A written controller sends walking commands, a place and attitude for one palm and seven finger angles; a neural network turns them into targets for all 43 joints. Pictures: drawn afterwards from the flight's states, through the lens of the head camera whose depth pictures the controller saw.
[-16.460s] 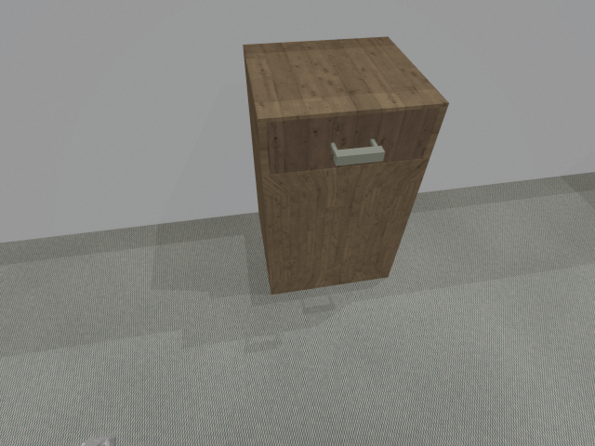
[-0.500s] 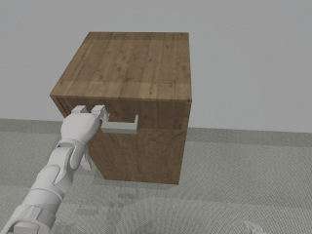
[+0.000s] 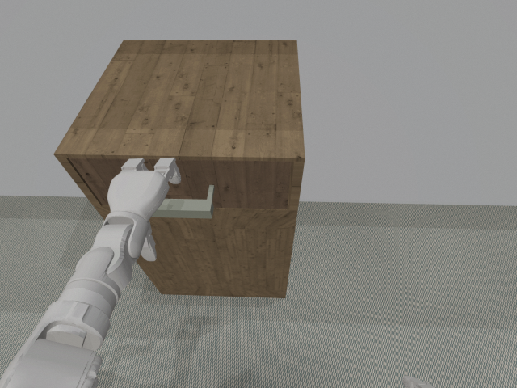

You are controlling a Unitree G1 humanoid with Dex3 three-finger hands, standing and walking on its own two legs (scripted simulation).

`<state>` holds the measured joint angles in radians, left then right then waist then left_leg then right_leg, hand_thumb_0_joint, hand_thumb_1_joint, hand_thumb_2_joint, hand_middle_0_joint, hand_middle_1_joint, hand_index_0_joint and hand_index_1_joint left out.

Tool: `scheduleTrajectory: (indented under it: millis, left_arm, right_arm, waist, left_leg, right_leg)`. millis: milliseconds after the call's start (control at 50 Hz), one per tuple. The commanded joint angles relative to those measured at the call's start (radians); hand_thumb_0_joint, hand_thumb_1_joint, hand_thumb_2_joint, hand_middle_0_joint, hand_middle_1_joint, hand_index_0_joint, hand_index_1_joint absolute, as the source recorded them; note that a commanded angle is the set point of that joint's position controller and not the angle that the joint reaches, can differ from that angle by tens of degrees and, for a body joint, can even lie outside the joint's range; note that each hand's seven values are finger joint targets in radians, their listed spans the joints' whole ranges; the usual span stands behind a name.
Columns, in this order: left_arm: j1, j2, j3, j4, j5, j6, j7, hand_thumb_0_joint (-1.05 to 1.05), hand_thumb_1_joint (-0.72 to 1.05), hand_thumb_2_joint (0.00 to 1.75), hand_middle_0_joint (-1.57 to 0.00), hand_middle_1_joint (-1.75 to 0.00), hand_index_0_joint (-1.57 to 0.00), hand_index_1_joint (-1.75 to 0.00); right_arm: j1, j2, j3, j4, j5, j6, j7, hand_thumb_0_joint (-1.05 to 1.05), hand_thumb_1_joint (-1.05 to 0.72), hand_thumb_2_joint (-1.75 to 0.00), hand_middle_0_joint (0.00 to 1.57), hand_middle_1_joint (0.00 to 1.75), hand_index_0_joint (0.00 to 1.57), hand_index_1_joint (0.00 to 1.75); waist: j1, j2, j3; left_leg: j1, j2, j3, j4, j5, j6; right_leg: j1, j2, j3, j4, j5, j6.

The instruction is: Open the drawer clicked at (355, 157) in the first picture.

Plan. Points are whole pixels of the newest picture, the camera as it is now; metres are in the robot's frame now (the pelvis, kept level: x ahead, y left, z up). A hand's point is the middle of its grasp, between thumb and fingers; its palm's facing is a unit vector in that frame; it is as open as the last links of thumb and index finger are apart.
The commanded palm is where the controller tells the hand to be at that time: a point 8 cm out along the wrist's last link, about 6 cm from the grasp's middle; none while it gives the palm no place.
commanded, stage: move the hooked fingers above the handle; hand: left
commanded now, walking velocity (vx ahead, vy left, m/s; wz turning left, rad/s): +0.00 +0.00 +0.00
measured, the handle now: (184, 198) +0.48 +0.17 -0.05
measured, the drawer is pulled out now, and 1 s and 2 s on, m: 0.00 0.00 0.00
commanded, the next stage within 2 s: none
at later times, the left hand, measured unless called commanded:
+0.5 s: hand (174, 198) +0.44 +0.17 +0.00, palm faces -0.01 -0.03 -1.00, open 13.6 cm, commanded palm +0.43 +0.18 +0.06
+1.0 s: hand (166, 203) +0.43 +0.19 +0.00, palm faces -0.04 -0.02 -1.00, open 13.8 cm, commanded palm +0.42 +0.18 +0.06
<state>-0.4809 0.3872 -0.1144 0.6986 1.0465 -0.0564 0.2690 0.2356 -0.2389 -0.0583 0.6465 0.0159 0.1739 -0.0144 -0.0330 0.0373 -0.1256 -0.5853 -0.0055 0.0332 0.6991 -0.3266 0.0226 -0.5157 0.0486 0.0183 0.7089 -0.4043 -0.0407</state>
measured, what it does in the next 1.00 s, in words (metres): stands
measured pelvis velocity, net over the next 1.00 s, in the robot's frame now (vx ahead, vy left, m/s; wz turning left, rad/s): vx -0.01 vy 0.01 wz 0.00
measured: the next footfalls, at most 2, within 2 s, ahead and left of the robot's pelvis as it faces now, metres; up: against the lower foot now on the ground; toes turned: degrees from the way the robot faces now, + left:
none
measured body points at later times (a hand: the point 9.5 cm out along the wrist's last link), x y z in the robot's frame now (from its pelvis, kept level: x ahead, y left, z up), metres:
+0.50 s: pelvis -0.01 +0.01 -0.01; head +0.07 -0.01 +0.43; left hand +0.44 +0.17 +0.06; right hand +0.03 -0.26 -0.15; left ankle +0.00 +0.11 -0.71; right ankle -0.04 -0.10 -0.72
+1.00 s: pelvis -0.01 +0.01 -0.01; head +0.06 +0.00 +0.43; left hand +0.43 +0.18 +0.06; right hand +0.03 -0.27 -0.14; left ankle +0.00 +0.11 -0.72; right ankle -0.04 -0.10 -0.72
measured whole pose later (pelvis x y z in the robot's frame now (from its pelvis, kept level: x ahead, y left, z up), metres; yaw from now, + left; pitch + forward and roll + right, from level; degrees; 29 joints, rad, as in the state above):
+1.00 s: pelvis -0.01 +0.01 -0.01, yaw +0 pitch +16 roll -1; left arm -0.68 0.34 -0.13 0.96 1.08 0.03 0.37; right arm 0.32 -0.24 -0.07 0.67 0.01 0.17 -0.02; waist -0.08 0.04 -0.15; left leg -0.73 0.00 0.03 0.79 -0.35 0.03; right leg -0.65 0.05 0.01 0.79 -0.42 -0.03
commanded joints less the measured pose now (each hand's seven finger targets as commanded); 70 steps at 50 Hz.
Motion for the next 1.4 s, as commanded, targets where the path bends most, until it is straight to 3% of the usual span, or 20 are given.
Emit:
scheduleTrajectory:
  millis: [0,200,360,400,440,460,500,600,640,660,740,760,840,860,920,960,980,1160,1200,1380]
  left_arm:
    - [-0.406,0.199,0.080,-0.116,0.006,0.031,0.058,0.00,-0.50,0.30,-0.30,-1.20,-0.30,-1.20]
    - [-0.537,0.141,0.041,-0.087,0.016,-0.027,0.075,0.00,-0.50,0.30,-0.30,-1.20,-0.30,-1.20]
    - [-0.628,0.196,0.103,0.085,0.057,0.079,0.182,0.00,-0.50,0.30,-0.30,-1.20,-0.30,-1.20]
    - [-0.639,0.165,0.074,0.077,0.053,0.102,0.175,0.00,-0.50,0.30,-0.30,-1.20,-0.30,-1.20]
    - [-0.647,0.155,0.061,0.103,0.044,0.124,0.164,0.00,-0.50,0.30,-0.30,-1.20,-0.30,-1.20]
    - [-0.629,0.203,0.098,0.123,0.051,0.131,0.159,0.00,-0.50,0.30,-0.30,-1.20,-0.30,-1.20]
    - [-0.658,0.163,0.049,0.120,0.045,0.141,0.144,0.00,-0.50,0.30,-0.30,-1.20,-0.30,-1.20]
    - [-0.644,0.159,0.044,0.118,0.036,0.112,0.115,0.00,-0.50,0.30,-0.30,-1.20,-0.30,-1.20]
    - [-0.633,0.138,0.039,0.101,0.027,0.089,0.110,0.00,-0.50,0.30,-0.30,-1.20,-0.30,-1.20]
    - [-0.614,0.184,0.074,0.108,0.034,0.080,0.110,0.00,-0.50,0.30,-0.30,-1.20,-0.30,-1.20]
    - [-0.598,0.143,0.055,0.062,0.036,0.052,0.124,0.00,-0.50,0.30,-0.30,-1.20,-0.30,-1.20]
    - [-0.590,0.189,0.093,0.076,0.046,0.052,0.133,0.00,-0.50,0.30,-0.30,-1.20,-0.30,-1.20]
    - [-0.634,0.124,0.039,0.043,0.045,0.065,0.154,0.00,-0.50,0.30,-0.30,-1.20,-0.30,-1.20]
    - [-0.615,0.163,0.075,0.067,0.047,0.074,0.158,0.00,-0.50,0.30,-0.30,-1.20,-0.30,-1.20]
    - [-0.701,0.106,0.016,0.019,0.036,0.080,0.153,0.00,-0.50,0.30,-0.30,-1.20,-0.30,-1.20]
    - [-0.708,0.123,0.029,0.027,0.037,0.082,0.149,0.00,-0.50,0.30,-0.30,-1.20,-0.30,-1.20]
    - [-0.691,0.084,-0.003,0.045,0.033,0.090,0.145,0.00,-0.50,0.30,-0.30,-1.20,-0.30,-1.20]
    - [-0.606,0.188,0.081,0.119,0.044,0.116,0.126,0.00,-0.50,0.30,-0.30,-1.20,-0.30,-1.20]
    - [-0.637,0.146,0.041,0.105,0.041,0.118,0.123,0.00,-0.50,0.30,-0.30,-1.20,-0.30,-1.20]
    - [-0.615,0.214,0.086,0.131,0.044,0.120,0.121,0.00,-0.50,0.30,-0.30,-1.20,-0.30,-1.20]
  right_arm:
    - [0.042,-0.137,-0.045,-0.102,0.002,-0.026,-0.007,0.00,-0.90,-0.90,0.20,0.30,0.20,0.30]
    - [0.103,-0.134,-0.062,-0.072,-0.009,-0.022,-0.007,0.00,-0.90,-0.90,0.20,0.30,0.20,0.30]
    - [0.144,-0.150,-0.063,-0.051,-0.021,-0.013,0.007,0.00,-0.90,-0.90,0.20,0.30,0.20,0.30]
    - [0.150,-0.147,-0.063,-0.060,-0.019,-0.008,0.007,0.00,-0.90,-0.90,0.20,0.30,0.20,0.30]
    - [0.160,-0.149,-0.061,-0.055,-0.015,-0.003,0.002,0.00,-0.90,-0.90,0.20,0.30,0.20,0.30]
    - [0.156,-0.152,-0.059,-0.058,-0.012,0.000,-0.001,0.00,-0.90,-0.90,0.20,0.30,0.20,0.30]
    - [0.149,-0.149,-0.052,-0.063,-0.005,0.003,-0.009,0.00,-0.90,-0.90,0.20,0.30,0.20,0.30]
    - [0.148,-0.144,-0.045,-0.074,-0.002,-0.006,-0.024,0.00,-0.90,-0.90,0.20,0.30,0.20,0.30]
    - [0.153,-0.142,-0.050,-0.079,-0.004,-0.017,-0.024,0.00,-0.90,-0.90,0.20,0.30,0.20,0.30]
    - [0.153,-0.144,-0.048,-0.079,-0.005,-0.017,-0.026,0.00,-0.90,-0.90,0.20,0.30,0.20,0.30]
    - [0.155,-0.138,-0.053,-0.086,-0.009,-0.028,-0.021,0.00,-0.90,-0.90,0.20,0.30,0.20,0.30]
    - [0.157,-0.141,-0.054,-0.079,-0.009,-0.026,-0.020,0.00,-0.90,-0.90,0.20,0.30,0.20,0.30]
    - [0.153,-0.140,-0.061,-0.072,-0.011,-0.032,-0.014,0.00,-0.90,-0.90,0.20,0.30,0.20,0.30]
    - [0.151,-0.142,-0.061,-0.069,-0.009,-0.031,-0.014,0.00,-0.90,-0.90,0.20,0.30,0.20,0.30]
    - [0.146,-0.136,-0.062,-0.065,-0.009,-0.036,-0.013,0.00,-0.90,-0.90,0.20,0.30,0.20,0.30]
    - [0.152,-0.142,-0.064,-0.054,-0.010,-0.036,-0.015,0.00,-0.90,-0.90,0.20,0.30,0.20,0.30]
    - [0.151,-0.140,-0.064,-0.056,-0.011,-0.037,-0.014,0.00,-0.90,-0.90,0.20,0.30,0.20,0.30]
    - [0.145,-0.144,-0.047,-0.076,-0.009,-0.015,-0.019,0.00,-0.90,-0.90,0.20,0.30,0.20,0.30]
    - [0.141,-0.141,-0.046,-0.079,-0.005,-0.014,-0.020,0.00,-0.90,-0.90,0.20,0.30,0.20,0.30]
    - [0.150,-0.145,-0.040,-0.083,-0.004,-0.003,-0.030,0.00,-0.90,-0.90,0.20,0.30,0.20,0.30]
  waist:
    - [-0.015,-0.060,-0.330]
    - [-0.049,0.003,-0.359]
    - [-0.055,-0.016,-0.429]
    - [-0.052,-0.011,-0.455]
    - [-0.069,-0.050,-0.423]
    - [-0.056,-0.062,-0.412]
    - [-0.074,-0.069,-0.371]
    - [-0.071,-0.045,-0.329]
    - [-0.066,-0.032,-0.343]
    - [-0.056,-0.037,-0.347]
    - [-0.048,-0.015,-0.381]
    - [-0.043,-0.035,-0.377]
    - [-0.065,-0.019,-0.379]
    - [-0.058,-0.035,-0.372]
    - [-0.083,-0.006,-0.389]
    - [-0.084,0.000,-0.389]
    - [-0.088,0.002,-0.378]
    - [-0.052,-0.066,-0.370]
    - [-0.069,-0.061,-0.349]
    - [-0.056,-0.049,-0.355]
  left_leg:
    - [0.215,-0.024,0.012,-0.006,0.363,0.033]
    - [0.236,-0.015,-0.009,0.037,0.377,0.030]
    - [0.170,-0.013,-0.007,0.074,0.361,0.026]
    - [0.181,-0.014,0.000,0.068,0.377,0.026]
    - [0.168,-0.014,0.002,0.062,0.365,0.032]
    - [0.149,-0.015,0.003,0.052,0.340,0.032]
    - [0.135,-0.017,0.005,0.035,0.286,0.035]
    - [0.142,-0.015,0.005,0.019,0.240,0.036]
    - [0.161,-0.014,0.004,0.022,0.242,0.037]
    - [0.149,-0.015,0.004,0.024,0.240,0.036]
    - [0.166,-0.017,0.006,0.040,0.278,0.034]
    - [0.149,-0.014,0.000,0.042,0.275,0.033]
    - [0.171,-0.015,0.000,0.053,0.285,0.033]
    - [0.160,-0.016,-0.001,0.051,0.274,0.034]
    - [0.187,-0.017,-0.008,0.055,0.283,0.033]
    - [0.210,-0.012,-0.016,0.058,0.288,0.031]
    - [0.216,-0.014,-0.014,0.058,0.282,0.032]
    - [0.126,-0.025,0.001,0.059,0.304,0.035]
    - [0.128,-0.024,0.002,0.055,0.281,0.036]
    - [0.113,-0.024,0.004,0.052,0.274,0.037]
  right_leg:
    - [0.083,-0.006,0.010,-0.076,0.490,0.002]
    - [-0.032,0.004,0.000,-0.040,0.426,-0.005]
    - [-0.067,0.015,-0.010,0.005,0.399,-0.005]
    - [-0.034,0.016,-0.009,0.000,0.429,-0.003]
    - [-0.019,0.015,-0.010,-0.014,0.435,0.002]
    - [-0.010,0.014,-0.007,-0.022,0.415,0.003]
    - [-0.017,0.011,-0.003,-0.045,0.375,0.006]
    - [-0.036,0.008,-0.001,-0.062,0.312,0.003]
    - [-0.039,0.009,-0.002,-0.060,0.305,0.001]
    - [-0.033,0.009,0.001,-0.056,0.305,0.001]
    - [-0.031,0.011,-0.001,-0.039,0.340,-0.002]
    - [-0.036,0.013,-0.003,-0.032,0.335,-0.002]
    - [-0.060,0.015,-0.004,-0.030,0.341,-0.001]
    - [-0.057,0.015,-0.005,-0.035,0.333,0.001]
    - [-0.073,0.014,-0.008,-0.032,0.330,0.000]
    - [-0.099,0.017,-0.011,-0.026,0.322,-0.001]
    - [-0.104,0.018,-0.015,-0.032,0.313,-0.001]
    - [-0.017,0.013,-0.005,-0.023,0.398,0.004]
    - [-0.037,0.012,-0.006,-0.034,0.372,0.006]
    - [-0.024,0.010,-0.004,-0.032,0.363,0.004]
